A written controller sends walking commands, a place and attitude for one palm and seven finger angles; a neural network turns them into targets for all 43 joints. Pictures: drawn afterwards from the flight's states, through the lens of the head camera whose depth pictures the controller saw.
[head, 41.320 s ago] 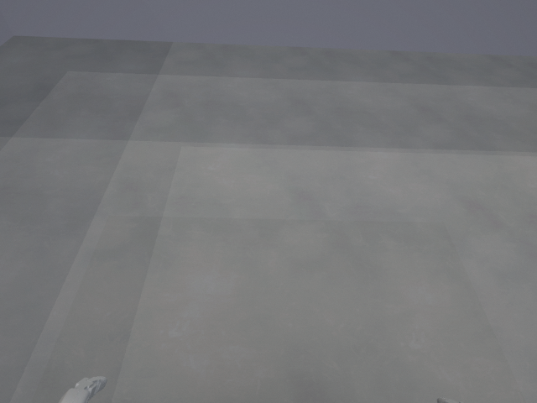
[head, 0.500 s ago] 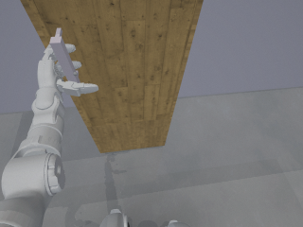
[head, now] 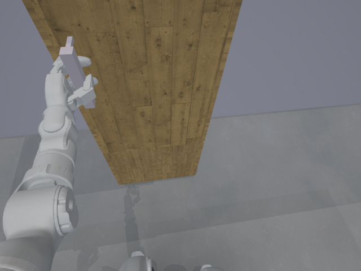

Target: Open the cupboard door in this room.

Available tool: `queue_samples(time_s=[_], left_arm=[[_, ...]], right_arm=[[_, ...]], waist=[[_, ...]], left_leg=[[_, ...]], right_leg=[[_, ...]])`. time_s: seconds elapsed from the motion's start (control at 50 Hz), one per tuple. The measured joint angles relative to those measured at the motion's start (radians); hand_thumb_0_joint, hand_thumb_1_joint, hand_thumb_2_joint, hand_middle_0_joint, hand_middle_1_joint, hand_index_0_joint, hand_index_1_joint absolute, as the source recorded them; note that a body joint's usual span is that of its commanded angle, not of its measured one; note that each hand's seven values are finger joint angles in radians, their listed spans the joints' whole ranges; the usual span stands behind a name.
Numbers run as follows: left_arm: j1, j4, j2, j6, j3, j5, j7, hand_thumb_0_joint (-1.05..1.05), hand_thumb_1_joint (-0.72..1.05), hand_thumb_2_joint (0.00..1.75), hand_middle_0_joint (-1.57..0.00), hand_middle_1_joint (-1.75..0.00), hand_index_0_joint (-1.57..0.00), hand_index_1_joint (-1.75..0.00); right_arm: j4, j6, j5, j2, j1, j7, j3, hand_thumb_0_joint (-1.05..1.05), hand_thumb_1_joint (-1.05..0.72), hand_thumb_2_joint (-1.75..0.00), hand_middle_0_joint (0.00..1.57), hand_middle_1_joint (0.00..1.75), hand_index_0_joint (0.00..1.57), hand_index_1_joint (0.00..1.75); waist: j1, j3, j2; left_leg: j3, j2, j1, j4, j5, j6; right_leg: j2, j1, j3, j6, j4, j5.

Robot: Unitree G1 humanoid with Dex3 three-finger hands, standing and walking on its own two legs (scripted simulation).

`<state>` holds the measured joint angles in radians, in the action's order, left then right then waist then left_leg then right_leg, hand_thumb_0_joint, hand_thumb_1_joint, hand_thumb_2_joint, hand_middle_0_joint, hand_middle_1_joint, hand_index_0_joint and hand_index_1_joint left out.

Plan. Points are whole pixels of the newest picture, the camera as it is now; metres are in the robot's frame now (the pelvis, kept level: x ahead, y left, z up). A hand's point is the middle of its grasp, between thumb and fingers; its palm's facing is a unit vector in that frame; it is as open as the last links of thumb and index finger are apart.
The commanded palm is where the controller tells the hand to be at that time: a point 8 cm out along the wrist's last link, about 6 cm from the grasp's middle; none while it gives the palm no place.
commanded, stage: close the thumb around the handle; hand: left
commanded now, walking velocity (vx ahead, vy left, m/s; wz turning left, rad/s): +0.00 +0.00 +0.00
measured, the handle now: (80, 74) +0.54 +0.21 +0.10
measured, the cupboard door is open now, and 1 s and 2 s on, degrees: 0 38 39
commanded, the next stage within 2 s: pull the door open along its arc in 0.02 s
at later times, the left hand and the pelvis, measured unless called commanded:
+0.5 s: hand (91, 105) +0.44 +0.17 +0.11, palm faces +0.09 -1.00 +0.02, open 6.1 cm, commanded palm +0.38 +0.21 +0.10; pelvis +0.01 +0.00 +0.01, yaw -1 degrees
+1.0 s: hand (146, 166) +0.30 +0.05 +0.11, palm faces +0.36 -0.93 -0.03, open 6.4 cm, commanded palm +0.22 +0.08 +0.10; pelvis +0.01 -0.02 +0.02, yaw +2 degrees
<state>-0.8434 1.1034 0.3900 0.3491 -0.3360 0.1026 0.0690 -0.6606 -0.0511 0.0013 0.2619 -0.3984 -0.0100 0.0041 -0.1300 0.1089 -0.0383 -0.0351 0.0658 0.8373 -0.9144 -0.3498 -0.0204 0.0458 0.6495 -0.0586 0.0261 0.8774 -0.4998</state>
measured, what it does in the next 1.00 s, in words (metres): stands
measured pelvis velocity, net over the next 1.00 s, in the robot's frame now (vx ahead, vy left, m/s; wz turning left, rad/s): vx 0.01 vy -0.02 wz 0.04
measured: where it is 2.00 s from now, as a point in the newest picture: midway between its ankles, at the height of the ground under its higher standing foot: outside the picture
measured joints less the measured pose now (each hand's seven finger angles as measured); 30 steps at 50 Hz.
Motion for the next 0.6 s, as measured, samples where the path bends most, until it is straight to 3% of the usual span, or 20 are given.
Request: queue_samples(time_s=[0.2,0.3,0.44,0.6], left_arm=[[0.001,0.003,-0.004,0.005,-0.009,-0.01,0.005,0.01,0.72,0.8,-0.35,-1.35,-0.34,-1.35],[0.051,-0.045,-0.006,-0.008,-0.013,0.007,0.018,0.01,0.72,0.78,-0.35,-1.35,-0.35,-1.35],[0.219,-0.227,-0.062,-0.035,0.018,0.054,0.025,0.01,0.7,0.74,-0.34,-1.35,-0.35,-1.35],[0.499,-0.564,-0.181,-0.092,0.135,0.092,-0.02,0.01,0.68,0.71,-0.34,-1.35,-0.32,-1.33]], right_arm=[[0.001,-0.005,0.0,-0.003,0.011,0.001,0.005,0.01,-0.91,-0.89,0.2,0.3,0.2,0.3],[0.02,-0.012,0.005,-0.003,0.007,0.002,0.002,0.01,-0.91,-0.89,0.2,0.3,0.2,0.3],[0.05,-0.021,0.02,0.0,-0.001,-0.005,-0.004,0.01,-0.91,-0.89,0.2,0.3,0.2,0.3],[0.087,-0.001,0.033,-0.005,0.036,-0.015,-0.015,0.01,-0.91,-0.89,0.2,0.3,0.2,0.3]], waist=[[0.002,0.001,0.001],[0.003,0.007,0.002],[0.023,0.019,0.0],[0.07,0.029,-0.006]], left_leg=[[-0.002,-0.002,-0.003,0.001,-0.001,-0.001],[-0.012,0.002,-0.022,0.013,-0.002,0.0],[-0.028,0.004,-0.082,0.044,-0.005,0.0],[-0.038,-0.006,-0.167,0.081,-0.006,-0.001]], right_leg=[[-0.002,-0.002,0.002,-0.001,0.002,-0.002],[0.001,-0.014,0.013,0.0,-0.009,0.001],[0.002,-0.068,0.03,-0.002,-0.042,0.006],[-0.007,-0.151,0.039,-0.006,-0.079,0.007]])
